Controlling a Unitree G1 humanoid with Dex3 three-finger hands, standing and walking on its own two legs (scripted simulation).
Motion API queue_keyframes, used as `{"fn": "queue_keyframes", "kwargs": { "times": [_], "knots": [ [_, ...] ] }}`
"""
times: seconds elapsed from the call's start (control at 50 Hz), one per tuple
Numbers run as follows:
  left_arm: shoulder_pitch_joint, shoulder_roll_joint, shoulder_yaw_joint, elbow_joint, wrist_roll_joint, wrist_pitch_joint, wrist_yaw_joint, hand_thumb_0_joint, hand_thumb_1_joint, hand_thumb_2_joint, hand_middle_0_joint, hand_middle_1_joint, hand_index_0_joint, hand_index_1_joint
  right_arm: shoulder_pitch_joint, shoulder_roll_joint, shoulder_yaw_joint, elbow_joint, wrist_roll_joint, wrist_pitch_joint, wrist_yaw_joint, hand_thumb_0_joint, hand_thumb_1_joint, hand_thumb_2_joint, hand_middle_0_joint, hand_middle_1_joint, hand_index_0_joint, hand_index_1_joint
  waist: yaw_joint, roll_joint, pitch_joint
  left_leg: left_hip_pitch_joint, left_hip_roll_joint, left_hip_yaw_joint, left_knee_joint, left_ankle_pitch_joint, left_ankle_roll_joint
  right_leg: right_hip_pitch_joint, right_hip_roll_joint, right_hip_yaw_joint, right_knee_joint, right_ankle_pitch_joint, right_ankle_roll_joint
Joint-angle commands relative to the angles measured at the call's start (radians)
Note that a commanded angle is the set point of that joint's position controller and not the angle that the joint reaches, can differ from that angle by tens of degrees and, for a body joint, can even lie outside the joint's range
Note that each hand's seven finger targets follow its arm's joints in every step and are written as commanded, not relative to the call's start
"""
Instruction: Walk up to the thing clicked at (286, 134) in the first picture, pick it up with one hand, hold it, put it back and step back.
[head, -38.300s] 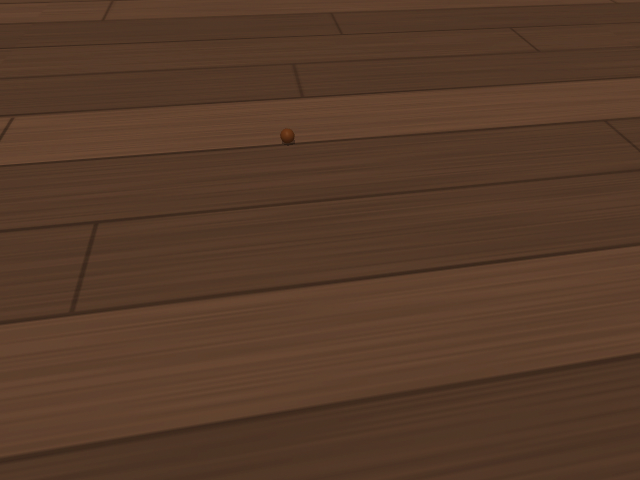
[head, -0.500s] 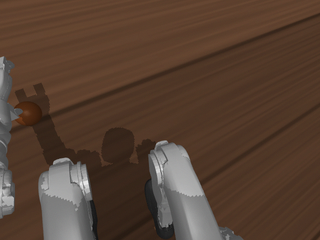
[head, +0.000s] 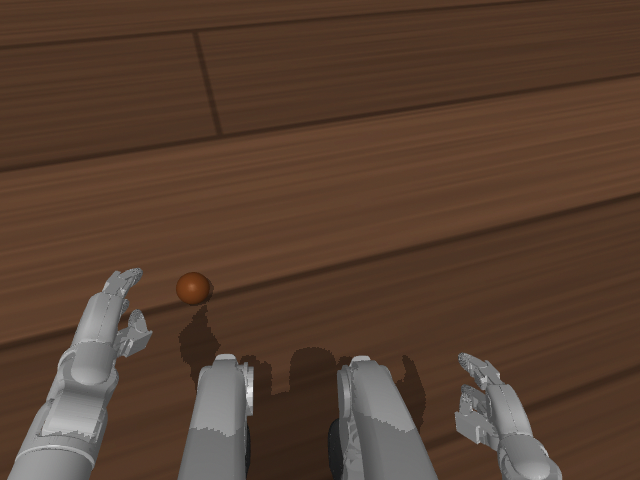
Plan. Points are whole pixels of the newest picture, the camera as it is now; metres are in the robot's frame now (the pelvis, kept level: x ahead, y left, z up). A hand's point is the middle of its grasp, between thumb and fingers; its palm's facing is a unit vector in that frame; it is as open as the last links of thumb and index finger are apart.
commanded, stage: home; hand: left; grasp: from above
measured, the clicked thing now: (193, 288) +0.50 +0.24 -0.49
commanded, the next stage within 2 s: none
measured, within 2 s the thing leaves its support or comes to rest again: neither
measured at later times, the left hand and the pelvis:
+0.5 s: hand (77, 373) +0.24 +0.20 +0.10, palm faces +0.11 -0.97 -0.20, open 7.4 cm; pelvis +0.06 +0.01 +0.16, yaw +3 degrees
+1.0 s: hand (58, 415) +0.21 +0.19 +0.13, palm faces +0.12 -0.97 -0.19, open 7.4 cm; pelvis +0.07 +0.00 +0.18, yaw +4 degrees
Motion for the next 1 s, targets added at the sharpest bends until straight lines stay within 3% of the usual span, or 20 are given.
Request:
{"fn": "queue_keyframes", "kwargs": {
  "times": [0.0,0.16,0.3,0.32,0.46,0.58,0.74,0.84,0.98],
  "knots": [
    [-0.095,0.131,0.064,-0.298,-0.096,0.009,0.031,0.000,0.901,0.903,-0.201,-0.301,-0.200,-0.301,0.060,-0.132,-0.047,-0.113,0.012,-0.052,-0.049,0.000,-0.899,-0.900,0.200,0.300,0.200,0.300,-0.028,0.125,-0.457,0.527,0.001,0.012,-0.374,0.012,0.039,0.350,0.004,0.025,-0.364,0.093,-0.034],
    [0.143,0.032,0.076,-0.375,-0.214,0.102,0.044,0.000,0.900,0.900,-0.200,-0.299,-0.200,-0.299,0.095,-0.099,-0.011,-0.122,0.019,-0.090,-0.113,0.000,-0.900,-0.900,0.200,0.300,0.200,0.300,-0.022,0.096,-0.329,0.728,0.001,-0.006,-0.573,0.154,0.029,0.575,0.000,0.017,-0.550,0.205,-0.031],
    [0.356,-0.013,0.072,-0.487,-0.255,0.146,0.033,0.000,0.900,0.900,-0.200,-0.300,-0.200,-0.300,0.147,-0.077,0.002,-0.148,0.011,-0.129,-0.161,0.000,-0.901,-0.900,0.200,0.299,0.200,0.299,-0.009,0.092,-0.234,0.904,-0.002,0.012,-0.726,0.270,0.023,0.768,0.002,0.010,-0.718,0.299,-0.026],
    [0.390,-0.026,0.058,-0.501,-0.257,0.152,0.031,0.000,0.900,0.900,-0.200,-0.300,-0.200,-0.300,0.154,-0.074,0.003,-0.155,0.009,-0.133,-0.166,0.000,-0.901,-0.899,0.200,0.299,0.200,0.299,-0.016,0.086,-0.214,0.919,-0.005,0.018,-0.744,0.286,0.024,0.793,0.003,0.008,-0.746,0.316,-0.024],
    [0.584,-0.046,0.047,-0.659,-0.257,0.179,0.025,0.000,0.900,0.900,-0.200,-0.301,-0.200,-0.300,0.185,-0.060,-0.001,-0.195,0.001,-0.163,-0.190,0.000,-0.901,-0.899,0.200,0.299,0.200,0.299,0.007,0.070,-0.149,1.045,-0.010,0.033,-0.856,0.387,0.020,0.941,0.010,-0.002,-0.863,0.397,-0.022],
    [0.651,-0.055,0.036,-0.717,-0.255,0.202,0.002,0.000,0.900,0.900,-0.200,-0.301,-0.200,-0.300,0.180,-0.066,-0.005,-0.204,-0.007,-0.191,-0.198,0.000,-0.901,-0.899,0.200,0.299,0.200,0.299,0.012,0.046,-0.061,1.073,-0.007,0.023,-0.919,0.362,0.023,0.968,0.011,-0.015,-0.918,0.362,-0.021],
    [0.602,-0.046,0.037,-0.712,-0.248,0.204,-0.031,0.000,0.900,0.900,-0.200,-0.300,-0.200,-0.300,0.157,-0.079,-0.009,-0.204,-0.015,-0.230,-0.197,0.000,-0.900,-0.900,0.200,0.300,0.200,0.300,0.009,0.037,0.017,1.061,-0.012,0.029,-0.945,0.256,0.027,0.948,0.002,-0.013,-0.948,0.269,-0.012],
    [0.622,-0.041,0.043,-0.709,-0.244,0.205,-0.033,0.000,0.900,0.900,-0.200,-0.299,-0.200,-0.299,0.157,-0.081,-0.011,-0.202,-0.016,-0.243,-0.195,0.000,-0.900,-0.900,0.200,0.300,0.200,0.300,0.015,0.032,-0.031,1.092,-0.018,0.038,-0.928,0.315,0.027,0.973,-0.001,-0.005,-0.940,0.322,-0.012],
    [0.616,-0.039,0.043,-0.714,-0.242,0.196,-0.029,0.000,0.900,0.900,-0.200,-0.300,-0.200,-0.300,0.145,-0.076,-0.006,-0.201,-0.018,-0.249,-0.195,0.000,-0.900,-0.900,0.200,0.300,0.200,0.300,0.019,0.024,-0.015,1.071,-0.022,0.042,-0.920,0.282,0.030,0.969,-0.006,0.002,-0.953,0.302,-0.006]
  ]
}}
